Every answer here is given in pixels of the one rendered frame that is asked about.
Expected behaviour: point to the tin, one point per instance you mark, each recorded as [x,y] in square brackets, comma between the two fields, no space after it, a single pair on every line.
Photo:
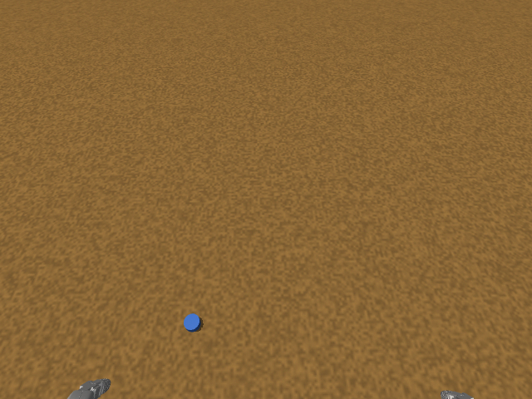
[192,322]

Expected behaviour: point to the left robot hand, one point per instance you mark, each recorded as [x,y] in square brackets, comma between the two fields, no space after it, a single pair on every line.
[91,389]

